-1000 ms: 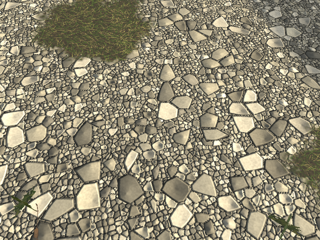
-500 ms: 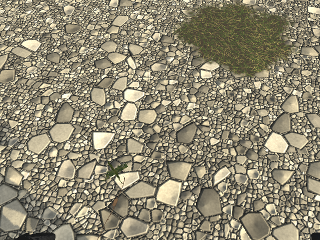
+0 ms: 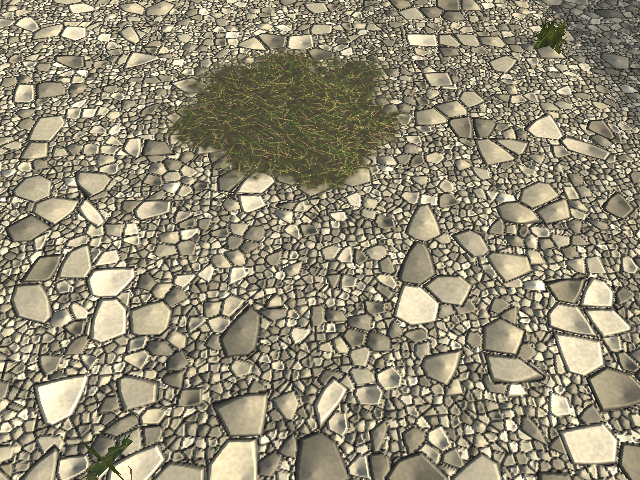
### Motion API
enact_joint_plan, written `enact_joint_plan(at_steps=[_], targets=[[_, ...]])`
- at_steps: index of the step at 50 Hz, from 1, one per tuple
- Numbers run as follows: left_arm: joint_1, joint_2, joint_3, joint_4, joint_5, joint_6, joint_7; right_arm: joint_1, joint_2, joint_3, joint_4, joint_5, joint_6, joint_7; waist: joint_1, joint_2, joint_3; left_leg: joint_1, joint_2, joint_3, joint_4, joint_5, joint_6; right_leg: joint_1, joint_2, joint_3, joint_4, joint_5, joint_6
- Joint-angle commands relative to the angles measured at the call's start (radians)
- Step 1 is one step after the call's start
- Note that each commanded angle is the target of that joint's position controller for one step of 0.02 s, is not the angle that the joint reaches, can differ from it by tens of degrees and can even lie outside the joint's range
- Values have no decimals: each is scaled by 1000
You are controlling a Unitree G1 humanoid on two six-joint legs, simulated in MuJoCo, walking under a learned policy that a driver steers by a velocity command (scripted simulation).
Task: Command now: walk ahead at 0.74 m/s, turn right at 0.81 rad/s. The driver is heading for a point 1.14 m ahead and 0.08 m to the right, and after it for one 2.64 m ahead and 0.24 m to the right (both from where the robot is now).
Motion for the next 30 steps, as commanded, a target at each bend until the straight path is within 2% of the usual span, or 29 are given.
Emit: enact_joint_plan(at_steps=[1, 5, 6, 7, 8, 9, 10, 11, 12, 13, 14, 15, 16, 17, 18, 19, 20, 21, 23, 25, 26, 28, 29, 30], targets=[[-184, 40, -4, -120, 2, -4, -36, 0, -111, -16, -37, -2, -27, 8, -15, 158, 174, -6, 238, -98, -188, -5, 102, -242, -44, -6, 35, 72, -4], [-315, 17, -31, -160, 5, -7, -55, 50, -114, -11, 12, -4, -32, -1, -42, 150, 233, 16, 240, 60, -227, 148, 87, -164, -58, -131, -208, 96, -50], [-343, 4, -40, -172, 4, -8, -57, 75, -122, -11, 29, -5, -29, -4, -49, 151, 241, 44, 248, 93, -218, 254, 84, -139, -51, -167, -264, 67, -76], [-340, -8, -49, -174, 2, -7, -53, 72, -130, -9, 41, -7, -26, -7, -32, 152, 233, 55, 243, 149, -171, 485, 72, -63, -27, -207, -331, 23, -109], [-313, -11, -51, -167, 2, -6, -42, 75, -145, -9, 51, -5, -23, -11, -6, 164, 193, 66, 241, 194, -83, 846, 64, 49, 23, -255, -372, -25, -142], [-248, 4, -45, -152, -1, -7, -28, 91, -171, -11, 63, -5, -15, -15, 39, 187, 120, 95, 257, 207, 56, 1207, 62, 162, 86, -292, -370, -80, -169], [-100, 38, -29, -119, -5, -13, -15, 91, -211, -20, 65, -6, -1, -17, 124, 210, 17, 80, 281, 208, 274, 1398, 64, 338, 140, -292, -371, -150, -197], [124, 91, -1, -56, -7, -22, -1, 62, -237, -25, 48, 3, 3, -15, 231, 211, -106, -53, 289, 195, 541, 1360, 61, 640, 170, -234, -431, -133, -232], [273, 170, 36, 8, -4, -24, 21, 46, -200, -16, 28, -7, -3, -6, 280, 128, -188, -319, 235, 176, 867, 865, 36, 946, 91, -38, -508, -207, -249], [188, 302, 65, -4, -15, -8, 34, 11, -71, 16, -83, 8, -22, 24, 164, -209, -240, -760, 8, 116, 1256, -101, -27, 1168, -194, 581, -753, -510, -361], [238, 296, 69, -30, -19, -4, 37, -125, -151, 7, -136, 3, -44, 28, 235, -31, -308, -859, 8, -109, 1327, -16, -7, 1170, -233, 789, -877, -511, -378], [229, 245, 54, 13, -12, -10, 51, -171, -138, 12, -142, 19, -51, 25, 210, 11, -179, -896, 61, -108, 1298, 55, 9, 1074, -244, 669, -905, -357, -345], [206, 182, 36, 34, -6, -26, 63, -112, -111, 26, -114, 25, -50, 18, 138, 82, -52, -827, 111, -82, 1204, 87, 15, 875, -229, 543, -907, -188, -311], [149, 135, 18, 34, -2, -47, 71, -92, -92, 34, -96, 9, -37, 20, 87, 116, -8, -743, 146, -89, 1128, 77, 17, 720, -189, 439, -911, -127, -287], [97, 95, -1, 29, -2, -62, 73, -27, -73, 41, -63, -3, -13, 26, 36, 101, 25, -668, 164, -91, 1094, 71, 18, 603, -151, 345, -938, -88, -272], [97, 65, -14, 37, -7, -81, 68, -8, -67, 43, -47, -6, 12, 33, 18, 66, 44, -620, 174, -94, 1057, 52, 15, 521, -142, 302, -965, -46, -272], [114, 52, -21, 58, -13, -100, 62, -23, -64, 42, -41, -2, 31, 39, 11, 56, 80, -633, 179, -88, 1020, 47, 15, 491, -129, 248, -994, -6, -261], [137, 57, -20, 79, -18, -115, 56, -76, -54, 43, -51, 5, 43, 43, 21, 42, 130, -680, 180, -75, 973, 85, 19, 474, -117, 193, -1036, 44, -238], [185, 55, -22, 106, -21, -134, 45, -204, -47, 45, -79, 25, 45, 49, 61, 38, 201, -754, 149, -51, 841, 205, 40, 498, -70, 63, -1093, 236, -159], [196, 39, -32, 117, -23, -147, 40, -266, -31, 49, -88, 43, 33, 57, 78, 35, 213, -734, 83, -34, 683, 327, 62, 525, -24, -75, -1097, 483, -97], [193, 36, -38, 122, -25, -154, 44, -286, -23, 52, -90, 44, 27, 64, 77, 30, 195, -697, 58, 8, 608, 394, 75, 542, -22, -121, -1110, 599, -75], [187, 43, -47, 131, -30, -168, 53, -284, -7, 59, -77, 48, 22, 75, 69, 28, 147, -601, 18, 68, 502, 523, 100, 599, -43, -177, -1130, 828, -35], [203, 46, -50, 138, -32, -178, 60, -294, -5, 62, -80, 43, 17, 80, 65, 9, 148, -565, 8, 94, 451, 554, 117, 638, -71, -191, -1107, 1009, -16], [210, 60, -47, 147, -30, -179, 72, -286, -23, 59, -69, 40, 17, 81, 53, -9, 120, -527, -25, 120, 419, 558, 130, 712, -89, -200, -1073, 1174, 1]])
